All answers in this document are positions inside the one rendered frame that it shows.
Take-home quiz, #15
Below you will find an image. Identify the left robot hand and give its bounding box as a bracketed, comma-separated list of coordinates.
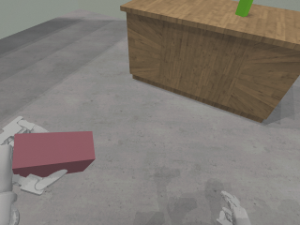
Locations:
[0, 116, 68, 196]

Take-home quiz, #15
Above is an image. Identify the right robot hand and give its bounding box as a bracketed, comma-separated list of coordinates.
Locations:
[217, 190, 252, 225]

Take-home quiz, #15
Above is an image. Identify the sponge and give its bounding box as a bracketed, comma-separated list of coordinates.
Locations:
[12, 131, 96, 178]

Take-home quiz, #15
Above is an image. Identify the left robot forearm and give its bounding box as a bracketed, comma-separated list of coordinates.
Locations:
[0, 191, 20, 225]

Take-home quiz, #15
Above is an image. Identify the table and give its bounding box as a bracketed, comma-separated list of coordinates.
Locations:
[120, 0, 300, 123]

